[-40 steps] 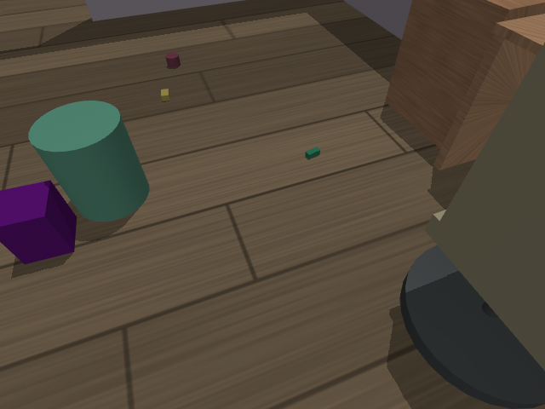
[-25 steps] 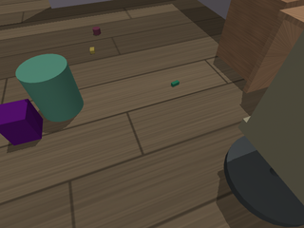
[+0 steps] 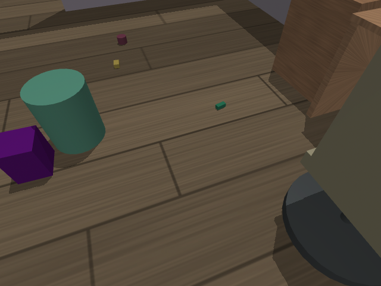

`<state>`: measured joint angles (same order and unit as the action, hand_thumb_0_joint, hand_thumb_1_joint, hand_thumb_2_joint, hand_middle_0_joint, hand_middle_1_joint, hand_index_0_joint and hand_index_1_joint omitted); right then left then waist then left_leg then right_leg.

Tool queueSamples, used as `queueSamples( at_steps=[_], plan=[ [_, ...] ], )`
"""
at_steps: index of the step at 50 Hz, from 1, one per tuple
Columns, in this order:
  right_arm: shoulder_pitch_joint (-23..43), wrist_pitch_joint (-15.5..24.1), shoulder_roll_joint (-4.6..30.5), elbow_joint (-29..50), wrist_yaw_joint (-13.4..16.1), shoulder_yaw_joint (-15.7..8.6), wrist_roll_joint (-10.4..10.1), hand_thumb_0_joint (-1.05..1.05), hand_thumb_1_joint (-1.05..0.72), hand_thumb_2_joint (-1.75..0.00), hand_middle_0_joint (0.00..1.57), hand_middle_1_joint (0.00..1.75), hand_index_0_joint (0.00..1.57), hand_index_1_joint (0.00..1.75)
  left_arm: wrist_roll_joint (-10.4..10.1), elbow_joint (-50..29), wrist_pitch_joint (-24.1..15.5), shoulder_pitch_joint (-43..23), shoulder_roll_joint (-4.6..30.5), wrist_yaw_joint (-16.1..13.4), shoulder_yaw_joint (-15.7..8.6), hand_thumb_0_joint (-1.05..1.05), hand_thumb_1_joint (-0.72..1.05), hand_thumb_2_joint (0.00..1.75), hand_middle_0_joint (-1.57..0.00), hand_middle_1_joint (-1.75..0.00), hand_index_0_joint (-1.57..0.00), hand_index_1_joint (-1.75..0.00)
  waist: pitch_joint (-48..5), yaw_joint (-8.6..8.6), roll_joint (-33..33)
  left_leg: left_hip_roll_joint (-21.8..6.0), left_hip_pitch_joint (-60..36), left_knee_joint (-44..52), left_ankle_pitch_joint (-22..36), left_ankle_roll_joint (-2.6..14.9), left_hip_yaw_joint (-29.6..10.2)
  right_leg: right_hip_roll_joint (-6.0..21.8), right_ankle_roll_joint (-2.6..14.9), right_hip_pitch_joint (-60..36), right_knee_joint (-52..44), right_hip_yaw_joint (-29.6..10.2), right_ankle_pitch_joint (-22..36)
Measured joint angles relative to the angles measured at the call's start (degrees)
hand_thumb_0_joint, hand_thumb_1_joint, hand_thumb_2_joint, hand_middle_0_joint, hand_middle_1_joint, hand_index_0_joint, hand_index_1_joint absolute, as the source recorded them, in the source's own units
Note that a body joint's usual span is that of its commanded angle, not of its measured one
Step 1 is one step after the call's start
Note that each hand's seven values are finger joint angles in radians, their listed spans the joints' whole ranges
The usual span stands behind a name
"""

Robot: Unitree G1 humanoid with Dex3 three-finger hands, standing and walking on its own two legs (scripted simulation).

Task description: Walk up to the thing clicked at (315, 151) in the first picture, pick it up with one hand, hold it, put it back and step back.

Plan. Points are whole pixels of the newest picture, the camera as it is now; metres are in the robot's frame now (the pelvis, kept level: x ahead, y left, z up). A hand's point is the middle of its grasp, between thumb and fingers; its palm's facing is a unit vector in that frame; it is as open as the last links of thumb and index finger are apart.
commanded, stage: stand
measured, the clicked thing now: (220, 105) +1.51 -0.19 -0.77
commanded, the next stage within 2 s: walk up in 0.32 s
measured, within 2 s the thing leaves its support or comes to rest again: neither
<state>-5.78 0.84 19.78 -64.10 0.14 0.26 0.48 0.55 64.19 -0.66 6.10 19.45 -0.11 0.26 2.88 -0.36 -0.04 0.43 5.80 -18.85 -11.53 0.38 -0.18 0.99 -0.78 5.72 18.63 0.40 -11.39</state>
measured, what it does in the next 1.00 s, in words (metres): walks ahead: left foot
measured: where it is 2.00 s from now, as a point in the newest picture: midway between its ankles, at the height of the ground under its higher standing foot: (181, 209)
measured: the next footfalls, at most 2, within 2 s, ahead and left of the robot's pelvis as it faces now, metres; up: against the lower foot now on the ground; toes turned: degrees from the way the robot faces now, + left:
left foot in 0.62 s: +0.18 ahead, +0.21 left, +0.00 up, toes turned +9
right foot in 1.12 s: +0.44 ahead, -0.04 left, +0.00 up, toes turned +3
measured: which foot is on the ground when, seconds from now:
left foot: down 0.00-0.40, up 0.42-0.60, down 0.62-1.00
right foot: down 0.00-0.66, up 0.68-1.00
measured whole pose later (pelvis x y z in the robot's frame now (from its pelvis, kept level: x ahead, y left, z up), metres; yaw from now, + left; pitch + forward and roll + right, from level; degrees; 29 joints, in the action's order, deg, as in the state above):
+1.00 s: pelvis +0.20 +0.09 -0.01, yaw +7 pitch -3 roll +2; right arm -21.8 4.7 22.0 -52.4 -3.0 -3.5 0.6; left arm 1.3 53.2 -1.3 12.8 24.5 5.4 -4.0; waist 3.5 1.6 2.4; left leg 1.8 2.8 -24.1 -18.1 1.8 2.4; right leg 6.8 0.8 29.0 42.4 -0.2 -11.8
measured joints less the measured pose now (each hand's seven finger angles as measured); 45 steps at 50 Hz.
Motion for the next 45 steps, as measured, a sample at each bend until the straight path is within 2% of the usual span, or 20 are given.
queueSamples(
  at_steps=[16,17,20,21,23,26,28,30,32,33,34,36,39,41,45],
  plan=[
    [-0.34,-0.17,-0.08,0.03,-0.06,-0.15,0.00,0.01,-0.91,-0.90,0.20,0.30,0.20,0.30,0.05,-0.01,-0.01,0.16,0.19,-0.03,-0.21,0.01,0.90,0.89,-0.20,-0.30,-0.20,-0.30,-0.06,0.11,0.13,-0.06,-0.11,0.17,0.12,-0.01,-0.26,-0.06,0.01,-0.49,-0.80,0.27,0.36],
    [-0.75,-0.24,-0.02,0.56,-0.52,-0.70,0.16,0.01,-0.91,-0.90,0.20,0.30,0.20,0.30,0.23,-0.45,-0.10,0.44,0.19,0.44,-0.68,0.01,0.90,0.89,-0.20,-0.30,-0.20,-0.30,-0.13,0.24,0.04,-0.04,0.48,-1.02,-1.03,0.52,-0.48,-0.08,0.37,-0.08,0.24,0.54,-1.04],
    [-3.66,-0.25,0.80,2.31,-2.15,-2.26,0.90,0.01,-0.91,-0.90,0.20,0.30,0.20,0.30,1.06,-2.48,-1.30,2.52,0.72,1.92,-2.39,0.01,0.90,0.89,-0.21,-0.30,-0.21,-0.30,-1.45,0.11,-0.42,0.01,3.52,-8.60,-9.90,2.32,-1.62,-0.30,1.98,1.54,5.55,1.57,-8.57],
    [-4.57,-0.54,1.20,2.62,-2.49,-2.68,1.15,0.01,-0.91,-0.90,0.20,0.30,0.20,0.30,1.30,-3.24,-1.70,3.36,1.03,2.20,-2.92,0.01,0.90,0.89,-0.21,-0.30,-0.21,-0.30,-2.06,0.04,-0.52,-0.05,5.31,-12.55,-11.89,2.63,-1.51,-0.26,2.33,1.67,6.01,2.12,-8.77],
    [-5.83,-1.03,1.89,3.08,-2.87,-3.44,1.60,0.01,-0.91,-0.90,0.20,0.30,0.20,0.30,1.79,-4.74,-2.49,4.77,1.85,2.35,-3.78,0.01,0.90,0.89,-0.21,-0.30,-0.21,-0.30,-2.26,-0.74,-0.05,-0.16,9.65,-21.46,-13.13,2.18,-0.38,0.53,2.80,1.03,5.07,2.88,-4.99],
    [-6.47,-0.76,3.49,4.03,-3.65,-4.35,1.53,0.01,-0.91,-0.90,0.20,0.30,0.20,0.30,2.05,-5.93,-3.16,6.89,2.68,2.27,-4.61,0.01,0.90,0.89,-0.21,-0.30,-0.21,-0.30,-0.86,-1.93,-0.53,-2.01,14.20,-25.92,-13.94,1.70,-0.42,1.16,2.15,-1.84,3.04,3.67,-5.28],
    [-6.55,-0.22,4.29,5.20,-4.28,-4.95,1.36,0.01,-0.91,-0.90,0.20,0.30,0.20,0.30,2.14,-6.18,-3.01,8.31,3.68,2.49,-4.87,0.01,0.90,0.89,-0.21,-0.30,-0.21,-0.30,0.02,-2.20,-0.54,-3.57,16.02,-23.49,-13.21,1.49,-0.75,1.89,1.51,-3.64,2.39,4.17,-6.19],
    [-6.65,0.45,4.82,6.50,-4.78,-5.54,1.21,0.01,-0.91,-0.90,0.20,0.30,0.20,0.30,2.06,-6.27,-2.51,9.43,4.95,2.78,-5.03,0.01,0.90,0.89,-0.21,-0.30,-0.21,-0.30,0.72,-2.07,-0.20,-4.81,16.54,-18.83,-9.18,1.17,-0.81,2.96,0.47,-4.87,3.60,4.81,-8.07],
    [-7.06,1.34,5.26,7.76,-4.89,-6.28,1.22,0.01,-0.91,-0.90,0.20,0.30,0.20,0.30,1.80,-6.36,-1.83,10.20,6.14,3.04,-5.20,0.01,0.90,0.89,-0.21,-0.30,-0.21,-0.30,1.16,-1.56,0.50,-4.81,15.76,-15.13,-0.64,0.22,0.21,4.74,-0.16,-4.79,8.40,5.36,-11.98],
    [-7.03,1.79,5.13,8.16,-4.70,-6.73,1.33,0.01,-0.91,-0.90,0.20,0.30,0.20,0.30,1.65,-6.39,-1.46,10.48,6.73,3.05,-5.34,0.01,0.90,0.89,-0.21,-0.30,-0.21,-0.30,1.53,-1.50,1.81,-3.61,15.50,-16.39,1.26,-0.21,1.28,6.58,0.72,-3.71,13.06,4.70,-14.61],
    [-6.96,2.20,4.87,8.73,-4.38,-7.05,1.55,0.01,-0.91,-0.90,0.20,0.30,0.20,0.30,1.56,-6.37,-1.03,10.71,7.04,2.94,-5.47,0.01,0.90,0.89,-0.21,-0.30,-0.21,-0.30,1.77,-1.50,3.06,-2.49,15.47,-18.54,-0.54,-0.19,2.53,7.79,1.94,-1.23,20.04,2.99,-16.97],
    [-7.52,2.69,4.32,9.92,-3.95,-6.98,1.43,0.01,-0.91,-0.90,0.20,0.30,0.20,0.30,1.25,-6.20,0.02,10.60,6.75,2.70,-5.25,0.01,0.90,0.89,-0.20,-0.30,-0.20,-0.30,1.49,-0.29,3.18,-1.68,14.95,-20.68,-4.10,0.56,2.89,5.08,3.35,4.91,34.23,-0.63,-19.63],
    [-9.45,2.63,2.91,10.47,-3.58,-5.79,0.68,0.01,-0.91,-0.90,0.20,0.30,0.20,0.30,0.54,-6.76,-0.01,9.33,6.53,2.90,-4.33,0.01,0.91,0.89,-0.20,-0.30,-0.20,-0.30,1.10,0.85,3.34,-0.82,10.88,-17.12,-4.62,1.75,2.64,2.27,4.08,12.74,43.89,-1.05,-15.76],
    [-10.93,2.89,2.11,10.58,-3.36,-4.86,0.31,0.01,-0.91,-0.90,0.20,0.30,0.20,0.30,0.17,-7.84,-0.66,8.72,6.44,3.28,-4.11,0.01,0.91,0.89,-0.20,-0.30,-0.20,-0.30,0.89,1.05,3.93,-0.03,7.60,-13.52,-3.96,1.62,2.92,2.61,3.81,16.83,42.94,-0.73,-11.63],
    [-13.85,3.31,1.40,10.90,-3.21,-3.94,0.14,0.01,-0.90,-0.90,0.20,0.30,0.20,0.30,0.41,-9.78,-0.95,7.73,5.94,4.29,-4.05,0.01,0.91,0.89,-0.20,-0.30,-0.20,-0.30,0.65,1.50,4.03,1.20,1.90,-8.25,-4.08,1.83,2.82,4.28,2.02,21.62,35.09,-0.41,-6.18]
  ],
)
